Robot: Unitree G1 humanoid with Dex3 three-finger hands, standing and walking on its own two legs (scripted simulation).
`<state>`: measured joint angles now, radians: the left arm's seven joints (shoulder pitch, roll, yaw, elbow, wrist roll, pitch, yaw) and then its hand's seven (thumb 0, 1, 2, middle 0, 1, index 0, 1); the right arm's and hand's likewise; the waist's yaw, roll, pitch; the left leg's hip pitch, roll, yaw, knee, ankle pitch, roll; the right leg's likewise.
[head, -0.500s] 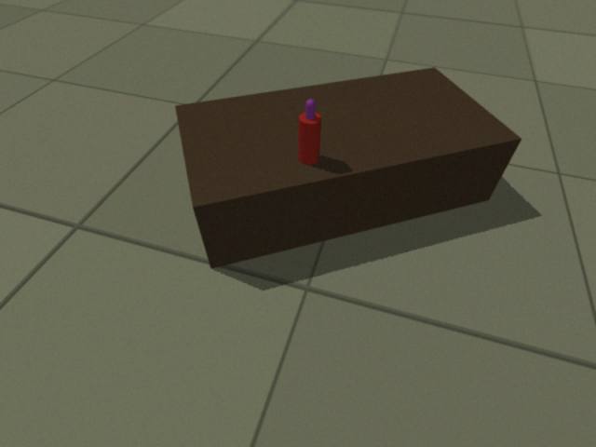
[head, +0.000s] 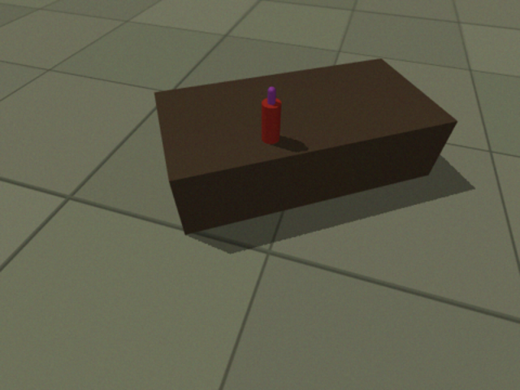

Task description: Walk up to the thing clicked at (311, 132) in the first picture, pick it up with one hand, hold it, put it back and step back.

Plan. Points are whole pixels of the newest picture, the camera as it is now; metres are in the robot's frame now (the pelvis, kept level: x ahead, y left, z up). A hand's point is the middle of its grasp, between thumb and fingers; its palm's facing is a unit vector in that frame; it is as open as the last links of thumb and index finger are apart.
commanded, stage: stand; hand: right
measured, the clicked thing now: (271, 114) +1.19 -0.04 -0.30
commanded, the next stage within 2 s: walk up in 0.62 s
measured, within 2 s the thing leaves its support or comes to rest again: neither
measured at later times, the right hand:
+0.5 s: hand out of the picture +0.07 -0.25 -0.16, palm faces -0.02 +0.94 -0.34, open 7.4 cm
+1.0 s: hand (401, 371) +0.20 -0.23 -0.14, palm faces -0.14 +0.88 -0.45, open 7.4 cm
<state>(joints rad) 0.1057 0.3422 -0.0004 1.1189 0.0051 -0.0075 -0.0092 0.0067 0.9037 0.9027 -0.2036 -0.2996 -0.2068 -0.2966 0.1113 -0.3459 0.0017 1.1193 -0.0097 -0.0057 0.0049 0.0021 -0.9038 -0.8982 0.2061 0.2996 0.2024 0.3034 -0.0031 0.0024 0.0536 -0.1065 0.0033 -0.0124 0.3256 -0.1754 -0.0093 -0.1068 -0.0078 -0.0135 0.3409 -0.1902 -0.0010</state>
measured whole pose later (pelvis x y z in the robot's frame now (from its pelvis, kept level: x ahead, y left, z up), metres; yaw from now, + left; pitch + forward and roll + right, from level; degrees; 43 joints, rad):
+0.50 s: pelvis +0.00 +0.00 +0.00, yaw +0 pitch -3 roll +0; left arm 0.11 0.35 0.00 1.12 0.01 -0.01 -0.01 0.01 0.90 0.90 -0.20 -0.30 -0.21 -0.30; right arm 0.12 -0.35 0.00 1.12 -0.01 0.00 0.00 0.00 -0.90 -0.90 0.21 0.30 0.20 0.30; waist 0.00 0.00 0.05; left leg -0.10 0.01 -0.01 0.32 -0.17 -0.01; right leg -0.10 0.00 -0.02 0.33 -0.18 0.00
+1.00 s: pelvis +0.08 +0.06 -0.03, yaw +8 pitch -3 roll +0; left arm 0.29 0.46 0.11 0.98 0.04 0.00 -0.07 0.01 0.90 0.90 -0.20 -0.30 -0.21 -0.30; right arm 0.26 -0.41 -0.11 0.95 -0.04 -0.06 0.06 0.00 -0.90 -0.90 0.21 0.30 0.20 0.30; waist 0.04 -0.08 0.07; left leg -0.35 0.03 0.06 0.65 -0.23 0.01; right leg -0.09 -0.12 -0.08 0.71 -0.50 -0.04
